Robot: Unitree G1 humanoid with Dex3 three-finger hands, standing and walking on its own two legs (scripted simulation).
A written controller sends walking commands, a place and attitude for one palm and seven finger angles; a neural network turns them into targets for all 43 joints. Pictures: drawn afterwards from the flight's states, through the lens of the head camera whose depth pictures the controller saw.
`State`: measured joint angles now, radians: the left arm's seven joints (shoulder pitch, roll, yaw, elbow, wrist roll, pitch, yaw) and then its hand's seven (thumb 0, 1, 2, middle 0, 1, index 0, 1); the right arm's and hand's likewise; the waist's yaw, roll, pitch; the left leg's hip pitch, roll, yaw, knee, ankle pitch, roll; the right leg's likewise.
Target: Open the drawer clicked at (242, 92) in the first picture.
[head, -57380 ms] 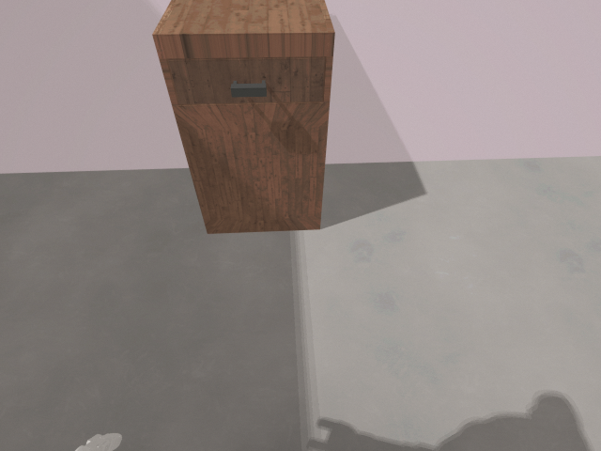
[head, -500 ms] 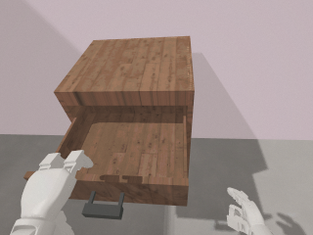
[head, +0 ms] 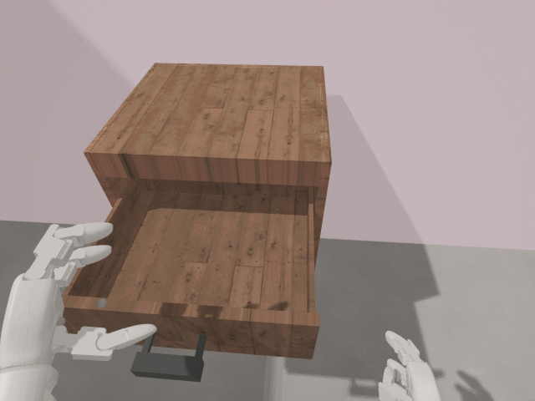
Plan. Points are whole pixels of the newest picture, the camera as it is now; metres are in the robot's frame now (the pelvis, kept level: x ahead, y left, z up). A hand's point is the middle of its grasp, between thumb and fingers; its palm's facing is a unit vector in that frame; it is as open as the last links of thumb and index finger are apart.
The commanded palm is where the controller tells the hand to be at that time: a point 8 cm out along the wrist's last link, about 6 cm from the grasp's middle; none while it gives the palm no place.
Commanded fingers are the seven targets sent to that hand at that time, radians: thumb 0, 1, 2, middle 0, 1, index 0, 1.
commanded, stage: draw the hand back to the body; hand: left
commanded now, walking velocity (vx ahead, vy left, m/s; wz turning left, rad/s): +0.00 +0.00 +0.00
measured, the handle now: (172, 352) +0.21 +0.19 -0.07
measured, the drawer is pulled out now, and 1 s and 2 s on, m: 0.30 0.30 0.30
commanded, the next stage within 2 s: step back with the hand held close in 0.64 s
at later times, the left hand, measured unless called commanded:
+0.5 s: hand (73, 304) +0.17 +0.23 +0.16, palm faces +0.40 -0.82 -0.40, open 8.1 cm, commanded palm +0.12 +0.27 +0.18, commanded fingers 0.00 0.90 0.90 -0.20 -0.30 -0.20 -0.30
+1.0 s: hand (80, 310) +0.17 +0.23 +0.15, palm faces +0.31 -0.81 -0.49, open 7.4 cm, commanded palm +0.11 +0.27 +0.18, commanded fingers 0.00 0.90 0.90 -0.20 -0.30 -0.20 -0.30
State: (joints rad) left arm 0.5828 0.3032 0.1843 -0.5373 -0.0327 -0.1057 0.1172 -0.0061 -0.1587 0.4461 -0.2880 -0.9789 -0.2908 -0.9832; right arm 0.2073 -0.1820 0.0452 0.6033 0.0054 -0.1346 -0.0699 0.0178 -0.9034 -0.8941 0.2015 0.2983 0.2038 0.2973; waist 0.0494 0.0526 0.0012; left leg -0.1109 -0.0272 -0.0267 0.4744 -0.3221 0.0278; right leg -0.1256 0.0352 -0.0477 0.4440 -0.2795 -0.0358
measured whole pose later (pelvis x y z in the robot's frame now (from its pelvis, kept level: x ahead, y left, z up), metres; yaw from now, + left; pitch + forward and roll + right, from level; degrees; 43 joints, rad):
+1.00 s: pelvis -0.02 -0.01 +0.00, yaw +0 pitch +2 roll +0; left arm 0.63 0.35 0.33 -0.53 -0.04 -0.18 0.11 0.01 0.89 0.90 -0.21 -0.30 -0.21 -0.30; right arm 0.15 -0.24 -0.02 0.57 0.03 -0.03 -0.06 0.02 -0.90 -0.89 0.20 0.30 0.20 0.30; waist 0.00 0.06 0.03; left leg -0.23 -0.02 -0.03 0.47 -0.27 0.02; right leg -0.24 0.04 -0.05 0.43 -0.22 -0.04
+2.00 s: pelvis -0.15 -0.02 -0.01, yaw -3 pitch +5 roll -3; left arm 0.63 0.43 0.37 -0.69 -0.06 -0.23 0.08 0.02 0.89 0.90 -0.21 -0.30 -0.21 -0.30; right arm 0.06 -0.17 0.01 0.56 0.01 -0.09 -0.02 0.02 -0.90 -0.89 0.20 0.30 0.21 0.30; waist -0.01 0.04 0.10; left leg -0.52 0.08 -0.01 0.57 -0.11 0.00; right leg -0.22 0.08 -0.05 0.46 -0.32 -0.04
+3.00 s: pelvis -0.33 -0.07 +0.00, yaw +3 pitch -1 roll +1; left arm 0.64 0.34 0.32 -0.54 -0.02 -0.21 0.15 0.01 0.89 0.90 -0.21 -0.30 -0.22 -0.30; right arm 0.26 -0.21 -0.01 0.62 0.00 -0.10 -0.06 0.02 -0.90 -0.89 0.20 0.30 0.20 0.30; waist -0.02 -0.02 -0.01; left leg -0.25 0.00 0.03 0.51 -0.37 0.05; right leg -0.29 0.01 -0.10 0.49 -0.19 -0.06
